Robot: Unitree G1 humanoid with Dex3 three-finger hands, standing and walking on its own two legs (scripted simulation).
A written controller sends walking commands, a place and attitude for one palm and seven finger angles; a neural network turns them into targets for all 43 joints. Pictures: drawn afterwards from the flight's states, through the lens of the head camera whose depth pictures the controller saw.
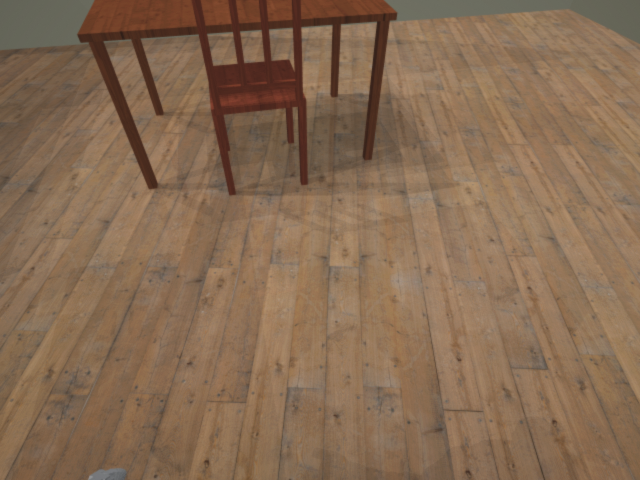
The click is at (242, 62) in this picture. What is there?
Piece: chair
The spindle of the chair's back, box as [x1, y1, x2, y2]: [228, 0, 246, 85]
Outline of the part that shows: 228,0 241,85 246,85 235,0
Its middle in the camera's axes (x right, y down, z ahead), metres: -0.30 -0.71 +1.40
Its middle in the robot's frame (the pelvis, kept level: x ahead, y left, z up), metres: +1.51 +0.37 -0.08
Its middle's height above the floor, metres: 0.69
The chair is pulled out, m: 0.00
